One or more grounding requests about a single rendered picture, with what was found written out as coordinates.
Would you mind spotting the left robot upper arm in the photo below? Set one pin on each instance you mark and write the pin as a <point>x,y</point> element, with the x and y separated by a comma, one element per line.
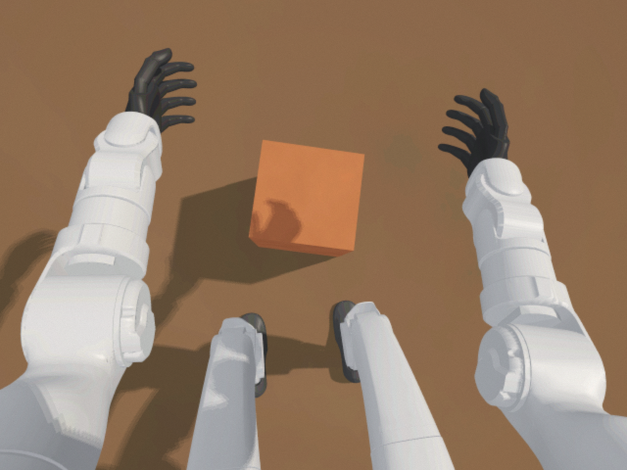
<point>81,333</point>

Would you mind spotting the right robot hand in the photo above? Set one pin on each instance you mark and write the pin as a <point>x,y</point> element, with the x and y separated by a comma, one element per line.
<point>491,130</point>

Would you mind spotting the left robot thigh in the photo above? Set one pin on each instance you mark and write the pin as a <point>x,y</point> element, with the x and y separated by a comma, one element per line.
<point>225,435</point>

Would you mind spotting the robot left forearm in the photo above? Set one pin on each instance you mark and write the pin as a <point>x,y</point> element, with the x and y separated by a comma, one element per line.
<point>113,205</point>

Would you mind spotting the right robot upper arm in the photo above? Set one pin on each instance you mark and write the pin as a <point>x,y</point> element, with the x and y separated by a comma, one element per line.
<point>549,385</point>

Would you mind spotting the carton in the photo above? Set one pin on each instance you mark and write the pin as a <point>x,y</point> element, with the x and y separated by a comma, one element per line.
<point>306,199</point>

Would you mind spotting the robot right forearm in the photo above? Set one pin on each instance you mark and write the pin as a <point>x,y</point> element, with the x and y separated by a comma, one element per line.
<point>513,254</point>

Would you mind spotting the left robot foot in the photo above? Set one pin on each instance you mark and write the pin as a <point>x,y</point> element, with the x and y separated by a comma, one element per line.
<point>257,322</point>

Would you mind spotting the left robot hand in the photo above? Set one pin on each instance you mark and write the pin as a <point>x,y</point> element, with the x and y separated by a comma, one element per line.
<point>149,88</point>

